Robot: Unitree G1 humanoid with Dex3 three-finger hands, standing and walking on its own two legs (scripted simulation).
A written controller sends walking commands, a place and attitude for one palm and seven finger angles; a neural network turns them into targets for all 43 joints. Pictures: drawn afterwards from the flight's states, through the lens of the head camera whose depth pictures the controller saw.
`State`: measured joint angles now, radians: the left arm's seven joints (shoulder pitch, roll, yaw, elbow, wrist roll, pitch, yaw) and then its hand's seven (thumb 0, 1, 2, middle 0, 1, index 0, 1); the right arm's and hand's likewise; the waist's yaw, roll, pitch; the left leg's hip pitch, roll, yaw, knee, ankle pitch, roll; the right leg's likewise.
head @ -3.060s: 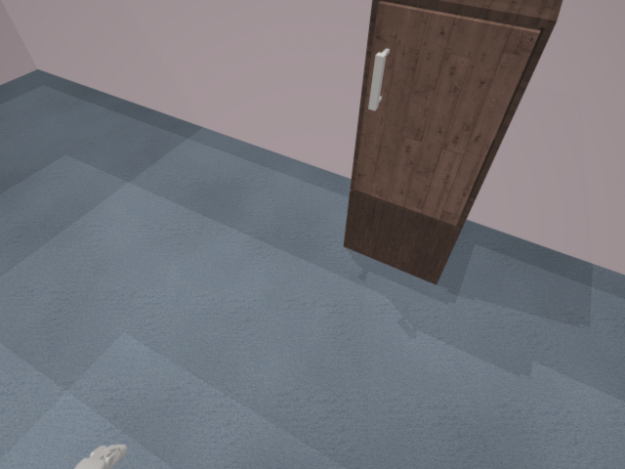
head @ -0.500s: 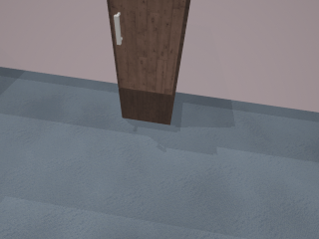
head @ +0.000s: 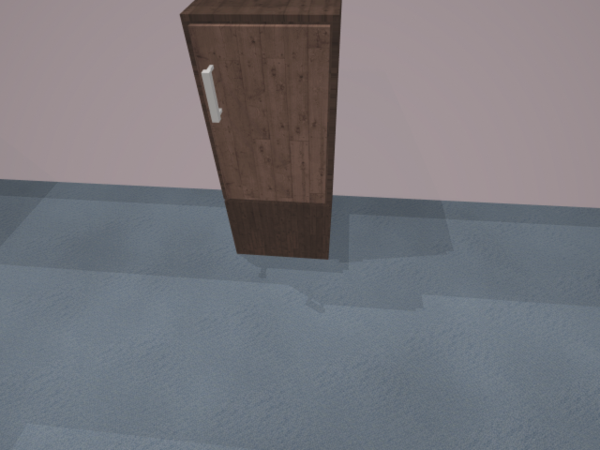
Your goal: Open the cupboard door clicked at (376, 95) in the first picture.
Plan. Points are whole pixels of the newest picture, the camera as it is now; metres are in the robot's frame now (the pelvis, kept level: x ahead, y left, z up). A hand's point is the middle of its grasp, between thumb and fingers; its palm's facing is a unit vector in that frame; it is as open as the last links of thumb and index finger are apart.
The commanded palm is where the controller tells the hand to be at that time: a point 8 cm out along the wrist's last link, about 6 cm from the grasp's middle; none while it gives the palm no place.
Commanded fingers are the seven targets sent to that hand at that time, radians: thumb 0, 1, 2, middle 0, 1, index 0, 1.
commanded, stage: take the last steps up to it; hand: left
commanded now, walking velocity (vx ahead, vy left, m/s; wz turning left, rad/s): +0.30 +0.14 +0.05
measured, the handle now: (213, 93) +1.01 +0.30 +0.01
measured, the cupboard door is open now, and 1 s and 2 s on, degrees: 0 0 0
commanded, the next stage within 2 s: come to a stop and stand still in 1.04 s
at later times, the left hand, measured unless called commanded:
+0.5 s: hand out of the picture +0.12 +0.32 -0.19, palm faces +0.09 -0.98 -0.18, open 7.3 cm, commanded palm none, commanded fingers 0.00 0.90 0.90 -0.20 -0.30 -0.20 -0.30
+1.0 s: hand (191, 287) +0.47 +0.27 -0.18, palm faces -0.10 -0.98 -0.15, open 7.3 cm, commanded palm none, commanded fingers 0.00 0.90 0.90 -0.20 -0.30 -0.20 -0.30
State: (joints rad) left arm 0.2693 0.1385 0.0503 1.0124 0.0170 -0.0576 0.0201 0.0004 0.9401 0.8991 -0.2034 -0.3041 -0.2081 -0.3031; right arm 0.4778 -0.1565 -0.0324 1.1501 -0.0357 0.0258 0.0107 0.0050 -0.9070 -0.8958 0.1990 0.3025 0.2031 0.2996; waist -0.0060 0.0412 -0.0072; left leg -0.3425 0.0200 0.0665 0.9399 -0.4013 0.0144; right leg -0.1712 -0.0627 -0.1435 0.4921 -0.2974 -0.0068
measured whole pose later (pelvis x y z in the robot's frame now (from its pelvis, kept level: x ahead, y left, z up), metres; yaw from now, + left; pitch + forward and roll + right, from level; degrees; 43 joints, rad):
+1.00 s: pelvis +0.35 +0.12 -0.02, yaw -4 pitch +0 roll +0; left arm 0.11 0.13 0.05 1.01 0.03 -0.05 -0.01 0.01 0.91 0.90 -0.20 -0.30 -0.20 -0.30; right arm 0.50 -0.08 -0.02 1.19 -0.02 -0.04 -0.01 0.00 -0.91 -0.90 0.20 0.30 0.20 0.30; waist -0.06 0.01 0.08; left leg -0.05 0.07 0.23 0.64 -0.47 0.00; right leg -0.39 -0.06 -0.15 0.59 -0.17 -0.05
